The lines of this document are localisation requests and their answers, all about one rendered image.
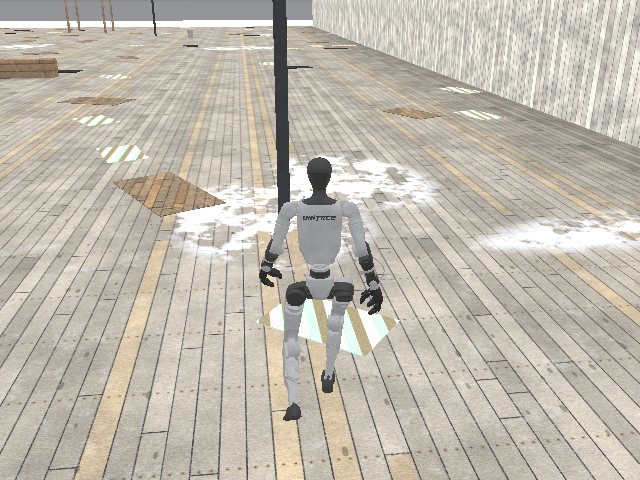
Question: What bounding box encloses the left robot upper arm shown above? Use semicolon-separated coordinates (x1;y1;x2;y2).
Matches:
269;201;299;255

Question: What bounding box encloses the robot right foot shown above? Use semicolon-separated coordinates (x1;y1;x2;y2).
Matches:
321;370;335;393

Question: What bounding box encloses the robot foot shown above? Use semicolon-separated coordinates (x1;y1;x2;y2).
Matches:
283;403;302;421
321;370;335;393

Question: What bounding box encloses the robot left forearm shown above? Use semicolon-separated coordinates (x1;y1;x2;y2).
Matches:
261;239;279;272

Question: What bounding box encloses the left robot hand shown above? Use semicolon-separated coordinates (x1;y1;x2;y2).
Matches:
259;268;282;287

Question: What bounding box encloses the right robot hand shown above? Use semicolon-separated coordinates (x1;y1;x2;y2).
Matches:
360;287;383;315

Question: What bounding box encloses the right robot upper arm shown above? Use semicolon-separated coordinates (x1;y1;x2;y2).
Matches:
340;201;369;258

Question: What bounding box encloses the robot left foot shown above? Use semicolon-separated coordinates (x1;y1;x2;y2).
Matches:
283;403;302;421

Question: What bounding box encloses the robot right forearm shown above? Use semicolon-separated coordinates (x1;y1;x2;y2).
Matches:
358;241;380;290

